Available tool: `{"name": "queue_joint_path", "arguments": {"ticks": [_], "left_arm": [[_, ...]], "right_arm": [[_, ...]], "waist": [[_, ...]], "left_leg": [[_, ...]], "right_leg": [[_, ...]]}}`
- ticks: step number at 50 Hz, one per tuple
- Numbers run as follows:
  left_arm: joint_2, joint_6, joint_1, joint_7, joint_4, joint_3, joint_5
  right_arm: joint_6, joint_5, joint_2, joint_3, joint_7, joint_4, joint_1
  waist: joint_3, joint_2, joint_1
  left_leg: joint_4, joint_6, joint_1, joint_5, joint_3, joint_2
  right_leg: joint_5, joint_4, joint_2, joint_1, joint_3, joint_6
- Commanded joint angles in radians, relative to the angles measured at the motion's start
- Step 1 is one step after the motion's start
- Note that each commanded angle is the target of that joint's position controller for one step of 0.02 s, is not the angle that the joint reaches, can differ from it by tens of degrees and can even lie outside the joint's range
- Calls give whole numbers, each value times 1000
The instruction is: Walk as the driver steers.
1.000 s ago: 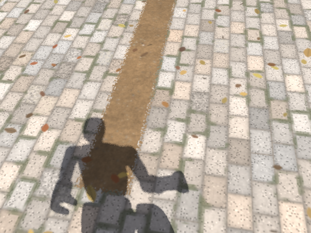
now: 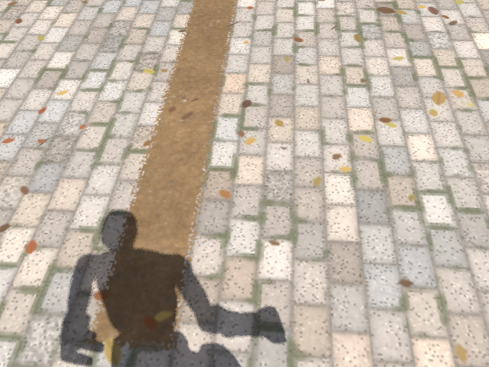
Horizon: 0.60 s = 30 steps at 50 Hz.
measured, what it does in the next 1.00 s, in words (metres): walks ahead: left foot, then right foot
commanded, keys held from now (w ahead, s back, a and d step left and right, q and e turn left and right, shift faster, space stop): w+q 0.32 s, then w+e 0.68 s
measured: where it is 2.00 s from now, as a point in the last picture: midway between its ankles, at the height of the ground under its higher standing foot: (252, 199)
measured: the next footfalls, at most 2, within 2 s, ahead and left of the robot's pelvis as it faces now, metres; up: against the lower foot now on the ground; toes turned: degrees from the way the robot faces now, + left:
left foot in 0.24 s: +0.28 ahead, +0.18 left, +0.00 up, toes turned +12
right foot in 0.82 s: +0.64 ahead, +0.04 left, +0.00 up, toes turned +3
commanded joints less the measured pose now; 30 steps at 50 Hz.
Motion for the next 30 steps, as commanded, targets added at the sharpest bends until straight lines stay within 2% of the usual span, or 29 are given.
{"name": "queue_joint_path", "arguments": {"ticks": [1,3,5,7,8,10,11,12,13,14,15,16,17,18,19,20,22,24,28,30], "left_arm": [[139,-24,-51,-3,-64,34,4],[159,-26,-52,-5,-56,39,-1],[185,-20,-19,1,-33,48,-10],[210,-9,7,-1,-15,58,-20],[216,-3,11,-1,-8,61,-22],[237,10,9,1,-6,67,-26],[248,21,4,5,-8,69,-28],[230,25,11,12,-21,60,-27],[151,18,48,11,-48,30,4],[44,-9,131,4,-104,-10,15],[159,-34,-23,-1,-117,10,-24],[179,-45,-84,-5,-143,16,-50],[162,-51,-76,3,-125,8,-37],[161,-45,-57,5,-106,12,-15],[159,-28,-19,-1,-88,13,-14],[148,-12,2,-4,-73,13,-16],[131,17,9,-2,-54,10,-13],[123,28,-51,4,-66,8,-11],[97,10,-152,-13,-75,0,-17],[76,2,-208,-26,-86,-7,-25]], "right_arm": [[-18,-7,-20,2,26,-108,-126],[-16,-15,-9,11,38,-126,-168],[-16,-15,2,20,49,-151,-223],[-13,-16,-12,18,53,-168,-250],[-12,-15,-23,14,55,-175,-254],[-4,-16,-76,-11,54,-177,-199],[1,-16,-119,-37,48,-148,-72],[13,-13,-182,-74,33,-100,101],[31,-7,-259,-97,8,-79,225],[15,-14,-328,-90,11,-108,172],[1,-14,-232,-68,20,-125,172],[-10,-21,-194,-57,21,-105,141],[-16,-24,-164,-47,18,-106,81],[-18,-38,-131,-38,15,-117,15],[-22,-54,-101,-27,11,-124,-22],[-29,-58,-88,-23,10,-119,-38],[-50,-53,-92,-21,10,-89,-30],[-63,-55,-98,-22,8,-62,-8],[-67,-61,-104,-17,-8,-34,10],[-66,-58,-118,-19,-14,-16,35]], "waist": [[124,-147,19],[134,-149,30],[151,-134,49],[166,-124,50],[161,-127,39],[81,-161,-16],[-6,-163,-91],[-107,-137,-177],[-208,46,-193],[-367,240,-75],[-348,87,-163],[-189,69,-146],[-107,-18,-99],[-56,-23,-55],[-49,20,-21],[-47,39,-8],[-15,34,-1],[37,15,-20],[69,-3,-66],[87,-10,-96]], "left_leg": [[-28,-28,-253,141,1,70],[-162,-38,-155,226,42,75],[-273,-20,-90,272,83,68],[-339,9,-60,256,109,55],[-367,31,-39,235,123,40],[-388,83,86,149,167,-29],[-401,110,261,145,196,-80],[-421,145,525,150,184,-118],[-438,201,823,128,-99,57],[-638,387,1014,-223,-718,288],[-765,344,962,-292,-767,292],[-774,304,839,-234,-631,270],[-768,277,675,-120,-499,243],[-768,260,531,9,-380,203],[-797,255,444,80,-310,178],[-825,263,395,125,-269,169],[-870,269,336,199,-171,157],[-901,253,343,232,-102,148],[-911,184,410,331,33,115],[-925,165,455,345,66,133]], "right_leg": [[128,-175,-248,33,117,-169],[186,-182,-224,-30,26,-161],[207,-193,-239,-42,-26,-149],[249,-181,-263,-1,-54,-137],[343,-154,-276,29,-69,-130],[739,2,-279,90,-112,-103],[908,185,-262,74,-142,-82],[903,422,-224,-47,-166,-45],[321,755,-167,-318,-151,3],[-347,1063,26,-635,27,49],[-286,1143,-6,-717,174,34],[-189,1122,-42,-785,148,14],[-102,1048,-99,-742,138,3],[-47,977,-135,-667,130,3],[-6,954,-162,-593,138,2],[13,937,-168,-555,132,9],[63,896,-167,-551,118,28],[163,812,-171,-624,123,42],[418,561,-130,-647,117,29],[470,464,-103,-643,102,17]]}}
Velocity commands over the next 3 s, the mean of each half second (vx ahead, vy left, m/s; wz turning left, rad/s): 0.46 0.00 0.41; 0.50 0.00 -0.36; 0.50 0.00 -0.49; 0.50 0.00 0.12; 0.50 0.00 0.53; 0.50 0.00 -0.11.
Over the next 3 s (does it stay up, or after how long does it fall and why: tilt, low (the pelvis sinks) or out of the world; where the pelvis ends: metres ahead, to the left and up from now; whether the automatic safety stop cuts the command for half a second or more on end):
stays up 1.67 0.05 0.00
